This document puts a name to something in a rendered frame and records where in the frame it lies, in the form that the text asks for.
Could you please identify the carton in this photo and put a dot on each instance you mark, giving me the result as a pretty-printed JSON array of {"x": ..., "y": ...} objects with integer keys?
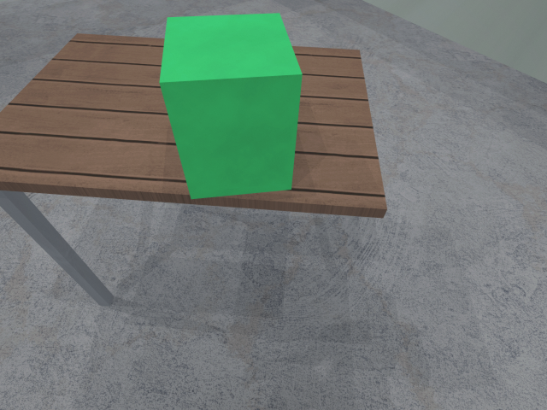
[{"x": 231, "y": 85}]

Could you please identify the table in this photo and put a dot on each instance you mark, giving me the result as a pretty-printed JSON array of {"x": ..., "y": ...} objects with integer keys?
[{"x": 93, "y": 122}]

